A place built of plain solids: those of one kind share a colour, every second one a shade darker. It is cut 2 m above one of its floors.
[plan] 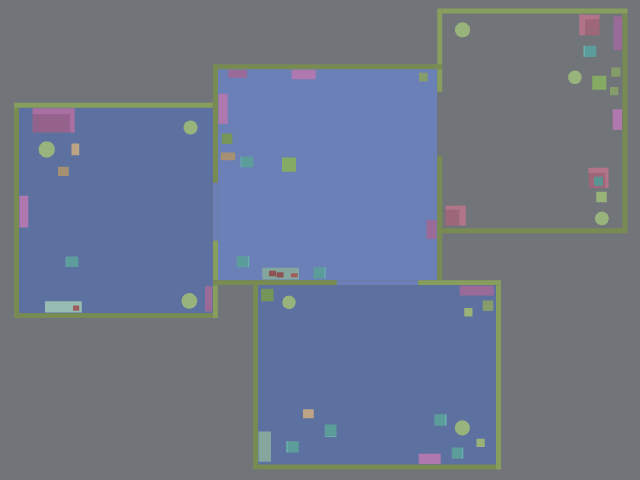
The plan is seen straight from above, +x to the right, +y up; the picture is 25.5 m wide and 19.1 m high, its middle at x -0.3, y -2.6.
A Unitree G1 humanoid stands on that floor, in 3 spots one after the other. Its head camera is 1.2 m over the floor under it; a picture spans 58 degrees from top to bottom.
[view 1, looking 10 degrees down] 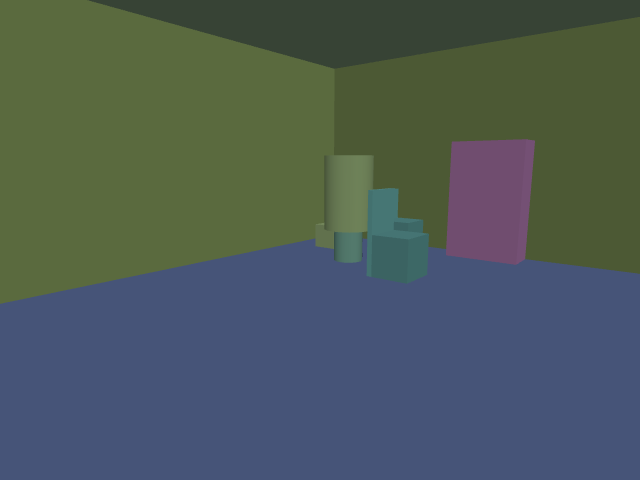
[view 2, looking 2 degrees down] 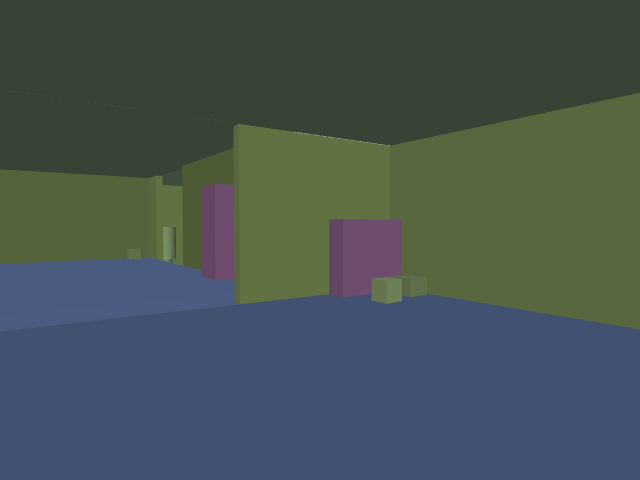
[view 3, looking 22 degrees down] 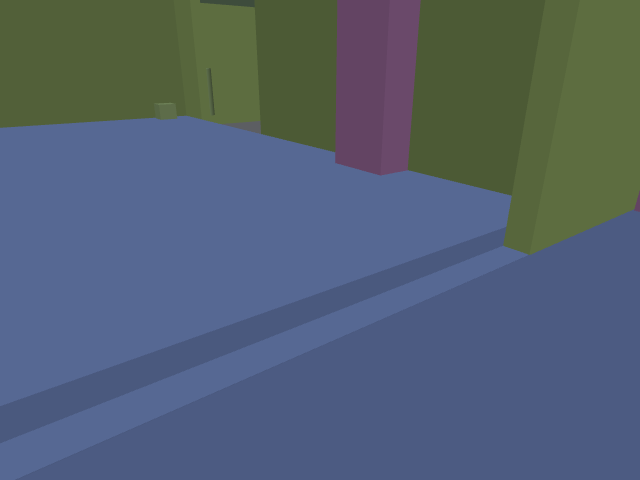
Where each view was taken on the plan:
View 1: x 2.27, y -5.69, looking -51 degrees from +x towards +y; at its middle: basket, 6.30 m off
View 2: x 0.86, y -10.42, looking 55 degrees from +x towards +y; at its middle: wall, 7.36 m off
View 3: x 0.86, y -5.74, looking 54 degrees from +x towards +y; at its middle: floor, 2.82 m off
